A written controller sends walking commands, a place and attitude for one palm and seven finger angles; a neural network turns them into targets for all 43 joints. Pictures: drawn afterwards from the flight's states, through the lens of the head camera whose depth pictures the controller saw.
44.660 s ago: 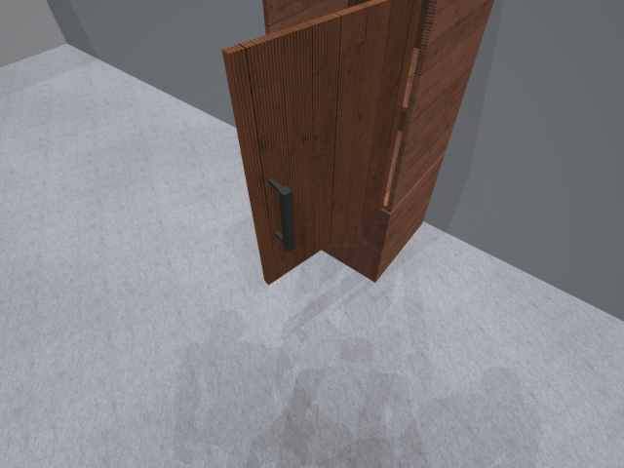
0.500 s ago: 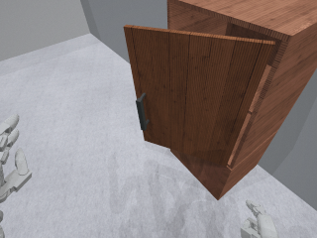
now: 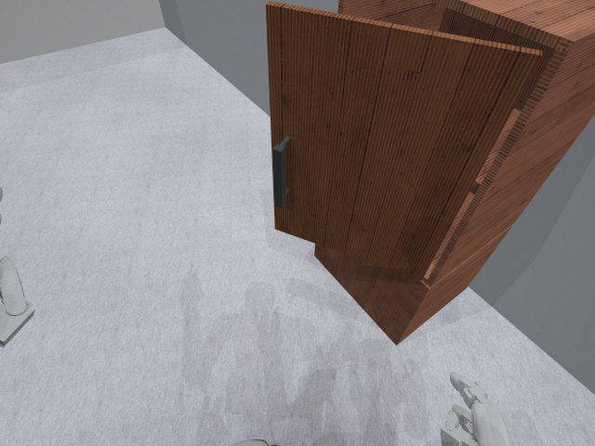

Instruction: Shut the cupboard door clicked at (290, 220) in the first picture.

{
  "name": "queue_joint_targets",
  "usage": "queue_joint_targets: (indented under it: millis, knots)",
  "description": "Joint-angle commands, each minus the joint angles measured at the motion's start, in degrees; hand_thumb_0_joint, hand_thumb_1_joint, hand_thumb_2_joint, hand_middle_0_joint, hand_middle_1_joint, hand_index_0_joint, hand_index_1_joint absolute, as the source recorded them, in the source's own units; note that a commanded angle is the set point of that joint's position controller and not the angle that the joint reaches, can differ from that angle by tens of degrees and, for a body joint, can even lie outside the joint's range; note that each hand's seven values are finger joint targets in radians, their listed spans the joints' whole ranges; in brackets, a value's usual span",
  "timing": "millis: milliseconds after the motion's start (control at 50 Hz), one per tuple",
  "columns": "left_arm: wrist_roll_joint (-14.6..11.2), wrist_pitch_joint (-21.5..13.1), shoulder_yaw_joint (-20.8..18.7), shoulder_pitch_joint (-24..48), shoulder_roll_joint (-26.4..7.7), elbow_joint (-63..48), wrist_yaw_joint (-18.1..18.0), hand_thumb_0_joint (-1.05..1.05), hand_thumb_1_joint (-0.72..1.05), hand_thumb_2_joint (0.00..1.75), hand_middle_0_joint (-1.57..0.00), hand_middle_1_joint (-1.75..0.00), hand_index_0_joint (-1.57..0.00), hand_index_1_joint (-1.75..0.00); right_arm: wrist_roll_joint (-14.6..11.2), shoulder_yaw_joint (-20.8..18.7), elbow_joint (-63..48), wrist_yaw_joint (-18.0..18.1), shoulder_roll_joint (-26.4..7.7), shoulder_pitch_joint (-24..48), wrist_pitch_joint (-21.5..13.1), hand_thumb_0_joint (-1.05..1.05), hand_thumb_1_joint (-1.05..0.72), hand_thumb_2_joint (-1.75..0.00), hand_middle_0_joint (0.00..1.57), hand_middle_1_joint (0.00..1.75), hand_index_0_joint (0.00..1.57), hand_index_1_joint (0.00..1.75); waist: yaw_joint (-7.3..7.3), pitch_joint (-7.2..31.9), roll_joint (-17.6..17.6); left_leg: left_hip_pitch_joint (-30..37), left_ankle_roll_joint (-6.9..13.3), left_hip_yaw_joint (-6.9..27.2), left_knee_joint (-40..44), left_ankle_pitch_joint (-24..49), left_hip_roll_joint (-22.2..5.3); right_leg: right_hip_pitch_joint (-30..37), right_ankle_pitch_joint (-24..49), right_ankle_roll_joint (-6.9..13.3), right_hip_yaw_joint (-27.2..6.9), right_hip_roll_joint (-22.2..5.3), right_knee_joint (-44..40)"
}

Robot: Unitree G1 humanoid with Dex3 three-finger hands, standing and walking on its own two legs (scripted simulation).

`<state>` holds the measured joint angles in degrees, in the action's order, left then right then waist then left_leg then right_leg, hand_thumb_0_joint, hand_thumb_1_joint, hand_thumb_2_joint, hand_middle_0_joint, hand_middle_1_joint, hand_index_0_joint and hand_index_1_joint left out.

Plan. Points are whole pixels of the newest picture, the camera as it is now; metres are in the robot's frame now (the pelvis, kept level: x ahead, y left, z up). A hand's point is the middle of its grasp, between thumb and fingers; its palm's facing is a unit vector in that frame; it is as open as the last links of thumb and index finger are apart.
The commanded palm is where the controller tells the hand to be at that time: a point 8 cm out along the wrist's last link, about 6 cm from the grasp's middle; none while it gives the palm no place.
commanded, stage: step back with the hand held close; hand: left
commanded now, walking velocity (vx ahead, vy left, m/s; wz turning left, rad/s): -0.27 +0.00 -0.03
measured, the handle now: (283, 173) +0.69 +0.08 -0.08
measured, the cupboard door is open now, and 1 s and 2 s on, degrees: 31 31 31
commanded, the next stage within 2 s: stop stepping back and stand still in 0.60 s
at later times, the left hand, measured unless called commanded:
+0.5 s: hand out of the picture +0.12 +0.29 +0.18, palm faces +0.45 -0.78 -0.44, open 7.4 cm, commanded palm +0.06 +0.32 +0.19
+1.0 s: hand out of the picture +0.03 +0.35 +0.18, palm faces +0.39 -0.87 -0.29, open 7.4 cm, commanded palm -0.05 +0.38 +0.19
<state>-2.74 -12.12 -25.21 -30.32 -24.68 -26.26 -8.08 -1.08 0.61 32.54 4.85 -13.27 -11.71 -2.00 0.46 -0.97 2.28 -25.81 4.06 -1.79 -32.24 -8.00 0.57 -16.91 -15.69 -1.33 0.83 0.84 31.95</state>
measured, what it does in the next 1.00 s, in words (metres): walks backwards: right foot, then left foot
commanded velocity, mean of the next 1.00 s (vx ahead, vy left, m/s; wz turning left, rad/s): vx -0.18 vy -0.06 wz -0.03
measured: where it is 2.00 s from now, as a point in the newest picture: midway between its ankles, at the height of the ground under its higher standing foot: outside the picture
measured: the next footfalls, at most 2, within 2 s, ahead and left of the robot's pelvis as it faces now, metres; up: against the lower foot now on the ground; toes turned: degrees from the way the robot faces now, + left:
right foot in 0.44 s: -0.08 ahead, -0.12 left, +0.00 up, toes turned +3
left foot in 0.86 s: -0.02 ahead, +0.12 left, +0.00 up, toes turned -4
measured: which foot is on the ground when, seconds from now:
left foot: down 0.00-0.72, up 0.74-0.84, down 0.86-1.00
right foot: down 0.00-0.26, up 0.28-0.42, down 0.44-0.86, up 0.88-1.00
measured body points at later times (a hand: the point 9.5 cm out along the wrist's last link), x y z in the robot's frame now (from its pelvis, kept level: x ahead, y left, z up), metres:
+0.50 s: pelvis -0.08 +0.02 -0.01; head -0.06 +0.04 +0.44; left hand +0.09 +0.32 +0.20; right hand +0.11 -0.22 -0.08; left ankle +0.10 +0.08 -0.72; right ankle -0.12 -0.13 -0.73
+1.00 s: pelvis -0.21 +0.09 +0.01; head -0.21 +0.15 +0.46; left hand +0.00 +0.40 +0.20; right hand -0.09 -0.15 -0.06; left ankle -0.07 +0.13 -0.72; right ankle -0.23 -0.04 -0.66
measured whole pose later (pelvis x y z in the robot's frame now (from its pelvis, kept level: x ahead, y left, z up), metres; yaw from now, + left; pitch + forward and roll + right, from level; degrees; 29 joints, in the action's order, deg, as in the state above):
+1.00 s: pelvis -0.21 +0.09 +0.01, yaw -3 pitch -3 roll -5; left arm -3.7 -6.5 -24.8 -22.9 -23.9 -28.6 -8.7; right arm 0.1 0.5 37.8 1.5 -8.3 -14.4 -4.2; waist -2.1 -1.3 -1.6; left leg -23.0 -1.1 -0.7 -27.9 -8.4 -0.5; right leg -21.5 -27.1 0.0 1.2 5.9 54.9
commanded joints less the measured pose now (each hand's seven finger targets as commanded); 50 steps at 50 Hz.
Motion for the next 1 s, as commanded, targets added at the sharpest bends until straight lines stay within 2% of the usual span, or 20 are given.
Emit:
queue_joint_targets:
  millis: [0,120,180,240,340,380,420,460,520,580,620,660,680,720,760,800,820,840,900,980]
  knots:
    - [-0.2,-4.1,-6.6,2.2,-9.5,-12.2,-1.8,0.0,0.9,0.9,-0.2,-0.3,-0.2,-0.3,0.6,-3.3,-8.1,0.5,-7.8,4.7,-4.0,0.0,-0.9,-0.9,0.2,0.3,0.2,0.3,-0.39,5.9,1.3,-7.3,-0.6,7.6,10.8,-27.4,-6.7,6.6,-6.8,2.7,-6.0,-1.9,-4.4]
    - [-0.2,-4.6,-6.7,6.0,-12.6,-12.8,-3.5,0.0,0.9,0.9,-0.2,-0.3,-0.2,-0.3,1.4,-3.1,-5.1,0.3,-6.7,4.3,-4.2,0.0,-0.9,-0.9,0.2,0.3,0.2,0.3,-1.35,5.0,-4.4,6.9,-3.3,3.8,-1.0,-12.2,-3.0,-9.3,-5.8,5.5,-11.7,-9.4,-13.0]
    - [-0.4,-5.7,-6.8,5.2,-12.1,-14.0,-3.2,0.0,0.9,0.9,-0.2,-0.3,-0.2,-0.3,0.8,-2.7,-5.9,0.8,-7.1,5.5,-4.8,0.0,-0.9,-0.9,0.2,0.3,0.2,0.3,-1.14,5.7,1.6,3.3,-1.8,8.3,8.4,-16.6,-6.6,-5.0,-8.3,2.5,-5.1,-3.0,-7.4]
    - [0.4,-7.0,-9.6,4.1,-11.4,-14.1,-2.3,0.0,0.9,0.9,-0.2,-0.3,-0.2,-0.3,1.1,-3.3,-6.9,1.0,-8.6,7.1,-6.0,0.0,-0.9,-0.9,0.2,0.3,0.2,0.3,0.2,6.3,14.1,-18.6,2.7,20.2,25.7,-38.8,-16.4,16.1,-4.4,0.5,0.0,5.3,13.5]
    - [-2.1,-6.9,-9.9,-2.0,-11.3,-13.9,-0.8,0.0,0.9,0.9,-0.2,-0.3,-0.2,-0.3,1.4,-3.7,-7.0,-0.6,-6.6,6.6,-6.5,0.0,-0.9,-0.9,0.2,0.3,0.2,0.3,0.57,8.8,8.7,-8.5,-0.7,12.5,18.7,-26.5,-13.8,10.0,-10.5,3.2,-0.1,3.1,3.7]
    - [-2.8,-7.3,-9.3,-1.9,-12.1,-14.7,-1.1,0.0,0.9,0.9,-0.2,-0.3,-0.2,-0.3,1.5,-3.4,-5.4,-1.1,-5.9,5.0,-6.1,0.0,-0.9,-0.9,0.2,0.3,0.2,0.3,-0.64,9.6,3.5,3.0,-3.9,7.4,8.9,-16.6,-10.2,0.1,-9.5,6.1,-9.0,-3.6,-9.1]
    - [-1.8,-7.7,-10.0,0.7,-14.1,-12.5,-2.3,0.0,0.9,0.9,-0.2,-0.3,-0.2,-0.3,2.6,-3.0,-2.6,-1.1,-4.9,2.6,-5.9,0.0,-0.9,-0.9,0.2,0.3,0.2,0.3,-1.43,12.1,-4.5,14.7,-5.8,0.5,-1.5,-2.1,-6.5,-7.6,11.9,7.5,-17.0,-13.2,-13.6]
    - [-1.2,-6.4,-4.0,7.9,-11.5,-14.1,-2.0,0.0,0.9,0.9,-0.2,-0.3,-0.2,-0.3,0.3,-3.9,-3.6,-0.3,-5.9,4.6,-6.2,0.0,-0.9,-0.9,0.2,0.3,0.2,0.3,-2.2,13.2,-11.1,20.0,-4.8,-0.2,-4.2,5.5,-4.6,-8.3,23.1,3.7,-11.9,-10.0,-9.4]
    - [-1.0,-5.4,-5.1,11.2,-13.4,-14.0,-1.5,0.0,0.9,0.9,-0.2,-0.3,-0.2,-0.3,0.2,-3.5,-4.1,1.0,-6.7,7.0,-5.8,0.0,-0.9,-0.9,0.2,0.3,0.2,0.3,-1.78,7.1,0.3,18.6,-3.7,3.7,5.7,6.6,-8.3,-9.8,6.8,1.2,-4.9,-2.3,-6.1]
    - [-1.6,-6.7,-8.5,7.7,-12.2,-13.1,-0.6,0.0,0.9,0.9,-0.2,-0.3,-0.2,-0.3,1.9,-4.0,-5.4,0.4,-8.2,7.7,-5.9,0.0,-0.9,-0.9,0.2,0.3,0.2,0.3,-0.4,6.4,16.2,-6.3,-4.2,17.7,31.1,-38.3,-18.4,9.4,-15.4,2.9,0.8,6.9,9.1]
    - [-2.4,-6.9,-11.1,5.4,-14.7,-14.0,-0.1,0.0,0.9,0.9,-0.2,-0.3,-0.2,-0.3,2.8,-4.4,-5.9,-0.2,-6.9,7.8,-4.7,0.0,-0.9,-0.9,0.2,0.3,0.2,0.3,0.68,9.8,14.6,-7.2,-6.9,13.5,28.9,-32.4,-17.0,13.0,-16.1,4.7,1.8,6.6,8.9]
    - [-3.4,-6.9,-9.1,2.2,-13.1,-16.2,0.1,0.0,0.9,0.9,-0.2,-0.3,-0.2,-0.3,1.7,-4.1,-6.6,-1.3,-4.6,6.7,-4.7,0.0,-0.9,-0.9,0.2,0.3,0.2,0.3,0.75,13.2,7.5,1.5,-8.1,2.5,14.6,-22.8,-10.4,6.8,-16.2,6.8,-0.5,1.1,-2.1]
    - [-3.3,-7.1,-9.3,1.1,-13.9,-17.2,-0.3,0.0,0.9,0.9,-0.2,-0.3,-0.2,-0.3,1.4,-3.9,-6.1,-1.5,-4.2,5.4,-4.7,0.0,-0.9,-0.9,0.2,0.3,0.2,0.3,0.13,11.4,0.0,8.5,-8.8,-2.5,-0.4,-16.0,-5.3,-5.3,-17.8,8.5,-9.3,-6.1,-13.0]
    - [-1.9,-6.2,-8.6,2.9,-14.1,-18.8,-1.3,0.0,0.9,0.9,-0.2,-0.3,-0.2,-0.3,1.9,-4.8,-3.9,-1.9,-5.3,1.9,-4.7,0.0,-0.9,-0.9,0.2,0.3,0.2,0.3,-0.21,7.7,-13.5,17.8,-8.5,3.0,-33.2,-15.8,0.8,-29.6,-28.0,16.4,-26.3,-22.4,-25.0]
    - [-0.7,-2.7,-5.0,7.0,-10.3,-15.6,-2.1,0.0,0.9,0.9,-0.2,-0.3,-0.2,-0.3,2.2,-2.4,-4.6,-1.5,-4.4,1.4,-3.1,0.0,-0.9,-0.9,0.2,0.3,0.2,0.3,-2.49,0.5,-11.9,10.5,-5.7,6.6,-27.3,-19.8,-4.9,-25.7,-22.8,10.5,-12.9,-17.1,-16.9]
    - [-0.4,-1.0,-3.0,16.3,-9.1,-11.6,-2.6,0.0,0.9,0.9,-0.2,-0.3,-0.2,-0.3,1.4,-2.2,-2.9,0.2,-6.7,1.6,-3.4,0.0,-0.9,-0.9,0.2,0.3,0.2,0.3,-3.93,-3.8,3.5,7.0,-4.9,6.4,2.7,-17.4,-4.5,-16.9,-18.6,3.6,-2.1,-6.4,-0.6]
    - [-0.4,-0.9,-2.3,20.8,-8.8,-12.6,-2.7,0.0,0.9,0.9,-0.2,-0.3,-0.2,-0.3,1.0,-2.9,-3.3,0.9,-8.8,1.5,-4.8,0.0,-0.9,-0.9,0.2,0.3,0.2,0.3,-3.72,-4.2,15.2,0.0,-2.9,19.2,18.3,-27.2,-11.3,-10.4,-16.6,0.7,2.1,-0.6,11.6]
    - [0.2,-1.6,-3.1,24.5,-10.1,-14.0,-2.9,0.0,0.9,0.9,-0.2,-0.3,-0.2,-0.3,0.9,-3.0,-4.3,0.9,-8.1,1.6,-6.4,0.0,-0.9,-0.9,0.2,0.3,0.2,0.3,-2.38,-4.7,17.9,-5.3,0.4,29.8,26.3,-37.2,-16.4,-6.8,-12.8,0.0,0.0,3.3,19.7]
    - [-0.1,0.4,-4.3,11.8,-9.7,-16.4,-1.1,0.0,0.9,0.9,-0.2,-0.3,-0.2,-0.3,1.0,-3.9,-5.3,-1.9,-6.3,4.8,-6.6,0.0,-0.9,-0.9,0.2,0.3,0.2,0.3,-0.19,4.5,16.1,-3.1,-12.3,25.3,33.5,-47.5,-14.3,-1.3,-12.1,1.1,1.1,7.8,31.7]
    - [-2.0,1.5,-5.4,-4.9,-10.8,-26.7,-1.0,0.0,0.9,0.9,-0.2,-0.3,-0.2,-0.3,2.1,-3.8,-7.3,-4.0,-4.1,6.4,-4.5,0.0,-0.9,-0.9,0.2,0.3,0.2,0.3,1.72,10.7,16.5,-0.9,-13.2,5.6,29.5,-27.2,-8.5,14.2,-15.2,3.6,9.9,9.5,12.4]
